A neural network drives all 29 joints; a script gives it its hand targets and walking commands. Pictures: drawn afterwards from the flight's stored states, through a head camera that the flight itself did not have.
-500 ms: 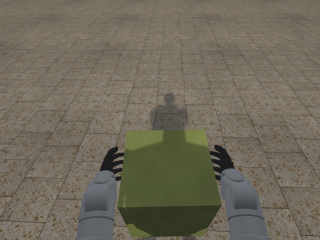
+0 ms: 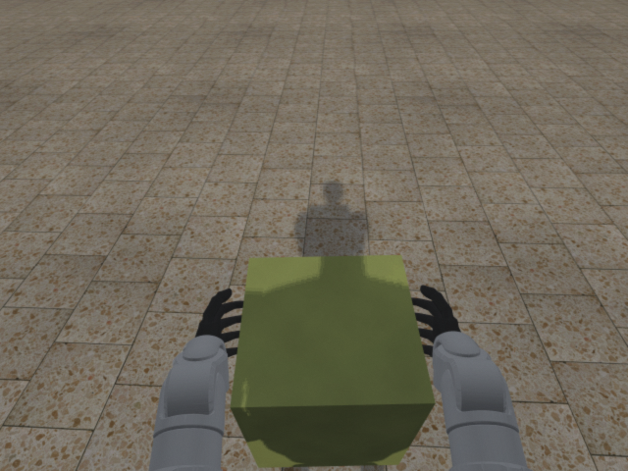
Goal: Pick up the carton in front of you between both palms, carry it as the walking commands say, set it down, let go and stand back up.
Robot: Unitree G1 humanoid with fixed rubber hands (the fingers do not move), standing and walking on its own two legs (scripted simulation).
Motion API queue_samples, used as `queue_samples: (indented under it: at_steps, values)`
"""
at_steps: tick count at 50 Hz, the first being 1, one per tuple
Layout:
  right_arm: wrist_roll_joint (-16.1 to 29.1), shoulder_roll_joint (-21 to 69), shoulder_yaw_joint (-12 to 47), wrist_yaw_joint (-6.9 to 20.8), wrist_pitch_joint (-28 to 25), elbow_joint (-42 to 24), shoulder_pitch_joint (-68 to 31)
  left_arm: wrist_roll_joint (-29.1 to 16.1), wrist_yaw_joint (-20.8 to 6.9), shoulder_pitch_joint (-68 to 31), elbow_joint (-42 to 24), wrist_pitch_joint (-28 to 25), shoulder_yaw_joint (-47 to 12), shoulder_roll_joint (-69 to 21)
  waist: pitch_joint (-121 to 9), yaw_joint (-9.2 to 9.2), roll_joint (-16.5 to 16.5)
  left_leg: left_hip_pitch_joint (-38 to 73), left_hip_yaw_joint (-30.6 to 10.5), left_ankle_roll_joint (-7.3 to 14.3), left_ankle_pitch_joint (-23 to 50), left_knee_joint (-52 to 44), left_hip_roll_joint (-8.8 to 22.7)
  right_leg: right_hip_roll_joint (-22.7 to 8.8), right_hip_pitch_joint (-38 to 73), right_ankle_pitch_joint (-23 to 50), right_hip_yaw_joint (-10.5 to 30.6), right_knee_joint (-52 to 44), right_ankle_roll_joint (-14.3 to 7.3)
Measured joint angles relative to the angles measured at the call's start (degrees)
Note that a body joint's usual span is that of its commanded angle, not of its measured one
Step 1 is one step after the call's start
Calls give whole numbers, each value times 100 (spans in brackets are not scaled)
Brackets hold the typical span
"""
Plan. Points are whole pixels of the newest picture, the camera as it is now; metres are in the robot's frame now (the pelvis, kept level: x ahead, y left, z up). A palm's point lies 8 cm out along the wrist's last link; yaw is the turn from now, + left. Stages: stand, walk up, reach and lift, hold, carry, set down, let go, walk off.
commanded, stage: carry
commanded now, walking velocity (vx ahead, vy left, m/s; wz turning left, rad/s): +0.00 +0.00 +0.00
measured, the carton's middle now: (327, 365) +0.30 +0.00 -0.03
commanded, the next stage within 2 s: hold in 0.08 s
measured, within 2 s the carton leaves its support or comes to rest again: neither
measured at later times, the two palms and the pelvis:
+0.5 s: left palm (193, 364) +0.27 +0.17 +0.03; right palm (420, 330) +0.31 -0.13 +0.03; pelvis -0.02 -0.03 +0.01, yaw +11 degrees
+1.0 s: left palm (232, 380) +0.35 +0.16 -0.16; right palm (400, 371) +0.36 -0.14 -0.17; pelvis -0.05 -0.06 -0.09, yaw +11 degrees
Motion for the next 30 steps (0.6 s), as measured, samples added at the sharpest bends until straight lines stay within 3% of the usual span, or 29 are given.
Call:
queue_samples:
  at_steps: [5,9,13,15,18,25,30]
  values:
    - [14,4,-2,-13,-14,-38,-3,-18,-6,-8,3,-45,15,-3,151,-22,40,109,-21,12,13,-28,7,40,144,86,37,-81,-8]
    - [12,-35,17,-52,-90,-321,188,17,-56,-64,144,-293,-99,-18,702,-171,135,616,-405,30,285,-436,-103,356,856,229,873,-585,90]
    - [6,-30,99,-83,-157,-246,177,-19,-61,30,136,-391,-57,6,892,2,175,877,-578,2,484,-734,-180,368,1137,225,1036,-783,238]
    - [-17,-27,130,-85,-179,-203,156,-52,-58,55,130,-412,-21,10,931,0,171,918,-735,-17,537,-773,-222,402,1254,217,1180,-830,214]
    - [-71,4,69,-74,-205,-4,-14,-58,-66,-21,260,-465,126,-1,968,9,207,927,-883,-56,563,-746,-218,393,1322,180,1060,-824,218]
    - [-482,280,-889,-14,-553,929,-969,445,-341,-1077,1527,-980,984,-60,1162,-195,243,546,-1114,-122,395,-203,-157,514,1055,22,987,-387,137]
    - [-867,458,-1646,-5,-1084,1512,-1689,1030,-575,-1977,2416,-1579,1714,-3,1340,-185,227,-114,-1127,-137,203,353,-102,595,382,-145,996,154,35]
